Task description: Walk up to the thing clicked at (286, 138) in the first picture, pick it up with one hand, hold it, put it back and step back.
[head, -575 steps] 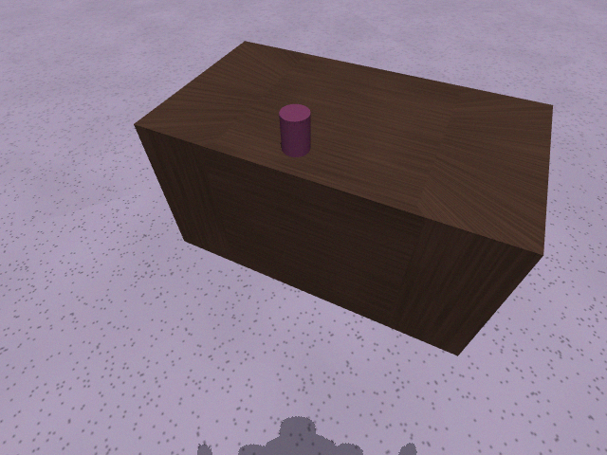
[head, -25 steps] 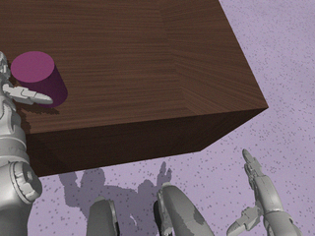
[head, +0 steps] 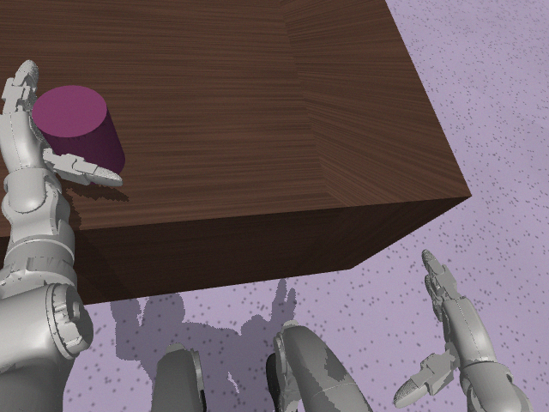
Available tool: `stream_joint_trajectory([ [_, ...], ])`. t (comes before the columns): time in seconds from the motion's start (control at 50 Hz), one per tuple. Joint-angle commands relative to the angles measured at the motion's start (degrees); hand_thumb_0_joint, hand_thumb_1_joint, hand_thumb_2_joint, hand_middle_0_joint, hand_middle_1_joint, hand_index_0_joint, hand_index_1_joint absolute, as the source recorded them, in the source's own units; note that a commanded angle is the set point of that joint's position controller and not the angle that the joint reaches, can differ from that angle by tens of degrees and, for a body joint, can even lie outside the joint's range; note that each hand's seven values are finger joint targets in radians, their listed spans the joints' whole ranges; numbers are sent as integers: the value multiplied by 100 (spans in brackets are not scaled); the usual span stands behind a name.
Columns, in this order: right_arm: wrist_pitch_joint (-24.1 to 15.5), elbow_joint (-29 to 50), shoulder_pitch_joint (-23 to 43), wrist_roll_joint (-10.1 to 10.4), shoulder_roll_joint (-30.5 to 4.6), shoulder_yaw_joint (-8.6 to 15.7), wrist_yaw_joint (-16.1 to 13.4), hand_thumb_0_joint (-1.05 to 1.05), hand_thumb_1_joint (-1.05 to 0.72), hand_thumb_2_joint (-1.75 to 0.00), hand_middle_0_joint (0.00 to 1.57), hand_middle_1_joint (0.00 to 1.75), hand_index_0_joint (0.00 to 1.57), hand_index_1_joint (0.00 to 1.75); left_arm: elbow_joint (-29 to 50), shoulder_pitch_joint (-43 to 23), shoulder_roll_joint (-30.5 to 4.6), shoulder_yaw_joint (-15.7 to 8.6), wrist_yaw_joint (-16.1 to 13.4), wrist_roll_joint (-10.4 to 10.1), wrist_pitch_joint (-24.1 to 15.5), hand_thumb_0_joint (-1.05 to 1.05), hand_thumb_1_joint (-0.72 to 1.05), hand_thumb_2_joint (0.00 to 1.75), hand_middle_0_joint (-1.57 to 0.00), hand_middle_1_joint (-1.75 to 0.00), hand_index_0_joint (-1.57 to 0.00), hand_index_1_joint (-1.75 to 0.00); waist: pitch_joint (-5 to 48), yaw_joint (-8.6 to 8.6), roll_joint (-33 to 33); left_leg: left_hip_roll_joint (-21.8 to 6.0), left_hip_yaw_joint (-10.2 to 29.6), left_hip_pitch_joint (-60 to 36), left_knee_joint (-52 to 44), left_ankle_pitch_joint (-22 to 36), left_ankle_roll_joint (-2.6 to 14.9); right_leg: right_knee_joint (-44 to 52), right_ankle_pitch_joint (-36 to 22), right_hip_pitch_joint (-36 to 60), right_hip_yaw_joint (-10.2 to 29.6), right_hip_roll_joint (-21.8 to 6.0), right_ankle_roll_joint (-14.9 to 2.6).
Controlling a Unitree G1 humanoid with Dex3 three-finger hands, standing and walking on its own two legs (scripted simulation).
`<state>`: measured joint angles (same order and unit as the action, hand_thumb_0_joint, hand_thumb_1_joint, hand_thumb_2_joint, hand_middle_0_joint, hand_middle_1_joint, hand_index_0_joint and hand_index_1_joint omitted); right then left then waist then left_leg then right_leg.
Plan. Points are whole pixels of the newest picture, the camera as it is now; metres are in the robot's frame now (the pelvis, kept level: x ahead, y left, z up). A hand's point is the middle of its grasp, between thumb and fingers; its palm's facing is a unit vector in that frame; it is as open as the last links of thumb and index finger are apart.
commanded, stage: close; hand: left
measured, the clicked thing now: (84, 138) +0.52 +0.19 +0.00
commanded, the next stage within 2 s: settle in 0.58 s
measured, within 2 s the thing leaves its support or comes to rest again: leaves its support in 0.92 s
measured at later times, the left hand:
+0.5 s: hand (79, 135) +0.51 +0.19 +0.02, palm faces +0.14 -0.99 +0.01, open 11.4 cm
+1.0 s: hand (79, 131) +0.51 +0.19 +0.03, palm faces +0.13 -0.99 +0.00, open 11.4 cm
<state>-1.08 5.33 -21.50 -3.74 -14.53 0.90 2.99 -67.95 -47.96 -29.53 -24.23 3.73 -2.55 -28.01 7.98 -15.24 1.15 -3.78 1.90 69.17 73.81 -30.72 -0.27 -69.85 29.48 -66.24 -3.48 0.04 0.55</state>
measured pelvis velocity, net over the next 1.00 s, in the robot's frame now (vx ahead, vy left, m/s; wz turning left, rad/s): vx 0.00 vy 0.00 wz -0.01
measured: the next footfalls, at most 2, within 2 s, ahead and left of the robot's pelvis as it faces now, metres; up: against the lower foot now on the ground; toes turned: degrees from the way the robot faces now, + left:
none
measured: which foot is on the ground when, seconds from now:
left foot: down 0.00-1.00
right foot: down 0.00-1.00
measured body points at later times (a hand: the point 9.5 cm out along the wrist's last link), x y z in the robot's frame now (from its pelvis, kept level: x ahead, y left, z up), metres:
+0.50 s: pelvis +0.00 +0.00 +0.00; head +0.15 +0.05 +0.42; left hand +0.50 +0.25 +0.02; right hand +0.16 -0.26 +0.02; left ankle +0.03 +0.12 -0.62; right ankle +0.03 -0.13 -0.62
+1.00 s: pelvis +0.00 +0.00 +0.01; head +0.14 +0.05 +0.43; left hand +0.50 +0.24 +0.04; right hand +0.16 -0.25 +0.02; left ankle +0.03 +0.12 -0.62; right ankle +0.03 -0.13 -0.62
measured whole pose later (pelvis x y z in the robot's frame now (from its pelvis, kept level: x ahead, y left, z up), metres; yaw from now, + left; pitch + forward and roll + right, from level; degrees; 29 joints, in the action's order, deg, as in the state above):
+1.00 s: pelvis +0.00 +0.00 +0.01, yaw +0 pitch +24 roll -4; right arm 1.0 3.6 -22.0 -3.2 -14.0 0.9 2.6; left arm -63.6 -44.8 -26.7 -23.4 3.4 -2.3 -26.1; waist 8.1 -14.2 0.7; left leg -3.9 1.0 65.8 71.7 -30.4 0.1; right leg -67.7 28.8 -63.2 -2.6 0.2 0.9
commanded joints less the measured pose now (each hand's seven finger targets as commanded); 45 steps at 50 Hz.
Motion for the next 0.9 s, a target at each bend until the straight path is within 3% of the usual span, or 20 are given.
stream_joint_trajectory([
  [0.0, -279, 1156, -334, 12, -1047, 729, -100, 0, 50, -5, 5, 5, 5, 5, 1079, -2557, -1110, -8, 17, 26, -442, 0, -56, 14, -47, -29, -47, -30, 3128, -209, -1298, 191, 140, -2581, -801, 2106, 85, 760, -1989, 1174, 145, 213, -160],
  [0.04, -261, 1028, -515, 5, -1039, 784, -99, 0, 50, -5, 5, 5, 5, 5, 960, -2542, -826, 198, 55, 36, -433, 0, -54, 14, -49, -30, -49, -30, 3041, -299, -1319, 188, 134, -2626, -789, 2133, 76, 743, -1979, 1096, 147, 211, -172],
  [0.08, -256, 1207, -374, 37, -1088, 804, -84, 0, 50, -5, 5, 5, 5, 5, 920, -2455, -1147, -14, 53, 37, -430, 0, -53, 18, -52, -34, -52, -34, 3098, -205, -1318, 210, 108, -2595, -789, 2131, 92, 778, -2001, 1196, 169, 205, -160],
  [0.14, -238, 1142, -367, 22, -992, 697, -62, 0, 49, -6, 5, 5, 5, 5, 780, -2422, -1145, -12, 16, 66, -417, 0, -51, 25, -59, -41, -59, -42, 2903, -188, -1281, 217, 94, -2373, -820, 1947, 92, 798, -1896, 1249, 174, 208, -156],
  [0.2, -213, 1123, -295, 8, -1027, 730, -40, 0, 49, -6, 5, 5, 5, 5, 883, -2275, -1376, -207, -21, 86, -435, 0, -50, 30, -66, -48, -66, -49, 3128, -14, -1485, 202, 119, -2583, -830, 2209, 46, 730, -1907, 1250, 135, 229, -195],
  [0.22, -213, 1214, -246, 10, -1055, 752, -51, 0, 49, -6, 5, 5, 5, 5, 1107, -2455, -1457, -236, 3, 62, -478, 0, -44, 34, -69, -52, -69, -53, 3247, -71, -1606, 204, 115, -2581, -820, 2243, 49, 719, -1972, 1310, 149, 220, -194],
  [0.26, -196, 986, -328, 23, -960, 713, -51, 0, 49, -6, 5, 5, 5, 5, 1009, -2312, -1224, -86, 61, 47, -454, 0, -40, 41, -76, -60, -76, -60, 3009, -58, -1523, 180, 144, -2570, -875, 2192, 26, 717, -1854, 1164, 113, 245, -210],
  [0.28, -192, 982, -344, 7, -983, 722, -49, 0, 49, -6, 5, 5, 5, 5, 1184, -2333, -1369, -172, 44, 44, -467, 0, -36, 45, -81, -64, -81, -65, 3117, -28, -1587, 193, 108, -2521, -869, 2129, 50, 765, -1859, 1279, 141, 231, -202],
  [0.32, -215, 1139, -211, 11, -968, 720, -56, 0, 48, -6, 5, 5, 5, 5, 1292, -2295, -1112, -6, 60, 36, -445, 0, -34, 50, -88, -72, -88, -72, 3372, -13, -1580, 164, 139, -2779, -901, 2306, 25, 744, -1934, 1337, 106, 249, -217],
  [0.36, -201, 1071, -238, 30, -1038, 774, -83, 0, 48, -6, 5, 5, 5, 5, 1383, -2261, -1157, -93, 62, -24, -436, 0, -29, 55, -94, -78, -94, -78, 3333, 27, -1477, 188, 101, -2653, -910, 2108, 51, 783, -1895, 1424, 129, 240, -193],
  [0.4, -202, 980, -228, 33, -1079, 834, -104, 0, 48, -6, 5, 5, 5, 5, 1110, -2026, -993, -29, 29, -21, -404, 0, -22, 60, -99, -83, -100, -83, 2938, -41, -1291, 173, 114, -2488, -949, 1908, 59, 819, -1739, 1255, 114, 250, -193],
  [0.46, -213, 965, -264, 35, -928, 673, -77, 0, 49, -6, 5, 5, 5, 5, 965, -1798, -773, 49, 28, -9, -459, 0, -15, 70, -107, -92, -107, -93, 2876, -66, -1152, 180, 118, -2369, -904, 2011, 72, 778, -1831, 1283, 102, 245, -188],
  [0.48, -189, 808, -396, 47, -1019, 787, -83, 0, 49, -6, 5, 5, 5, 5, 972, -1712, -991, -69, 14, 16, -470, 0, -10, 78, -111, -99, -111, -100, 2763, 13, -1154, 195, 107, -2317, -934, 1884, 70, 794, -1712, 1201, 103, 243, -191],
  [0.54, -201, 970, -372, 48, -871, 579, -38, 0, 50, -6, 5, 5, 5, 5, 988, -1819, -884, -44, 49, -23, -517, 0, -2, 95, -121, -113, -121, -114, 2806, -27, -1110, 199, 110, -2339, -951, 1806, 65, 797, -1651, 1228, 105, 248, -188],
  [0.62, -166, 801, -486, 30, -995, 731, -40, 0, 50, -6, 5, 5, 5, 5, 1267, -2006, -1039, -51, 0, -9, -479, 0, 5, 112, -134, -129, -134, -131, 3049, 0, -1476, 191, 115, -2627, -901, 2145, 27, 736, -1792, 1166, 128, 228, -215],
  [0.7, -170, 803, -248, 30, -978, 719, -39, 0, 49, -7, 5, 5, 5, 5, 1234, -2123, -1058, -76, -28, -2, -466, 0, 14, 124, -129, -133, -128, -136, 2929, 42, -1453, 158, 162, -2558, -902, 2222, 6, 680, -1784, 1087, 93, 242, -234],
  [0.74, -176, 1173, -173, 35, -1060, 777, -64, 0, 49, -7, 5, 5, 5, 5, 1563, -2296, -1169, -112, -49, 7, -472, 0, 11, 126, -135, -139, -133, -142, 3492, 58, -1463, 171, 150, -2831, -927, 2218, 14, 718, -1835, 1375, 110, 239, -223],
  [0.78, -145, 1038, -258, 53, -921, 674, -79, 0, 49, -7, 5, 5, 5, 5, 1362, -2181, -888, 29, 0, -59, -431, 0, 5, 129, -135, -142, -134, -145, 3175, 36, -1287, 189, 98, -2623, -959, 2049, 43, 810, -1836, 1448, 144, 236, -193],
  [0.84, -136, 917, -357, 57, -884, 640, -112, 0, 48, -7, 5, 5, 5, 5, 2075, -2509, -1205, -64, -2, -88, -450, 0, 4, 131, -137, -145, -136, -148, 3767, 113, -1550, 196, 45, -2905, -933, 2429, 60, 822, -2241, 1817, 194, 204, -174],
  [0.88, -107, 764, -402, 70, -731, 492, -113, 0, 48, -7, 5, 5, 5, 5, 1865, -2380, -1020, 55, 18, -88, -366, 0, 0, 131, -140, -147, -139, -151, 3413, 158, -1464, 205, 23, -2720, -986, 2401, 49, 846, -2262, 1822, 192, 203, -169],
])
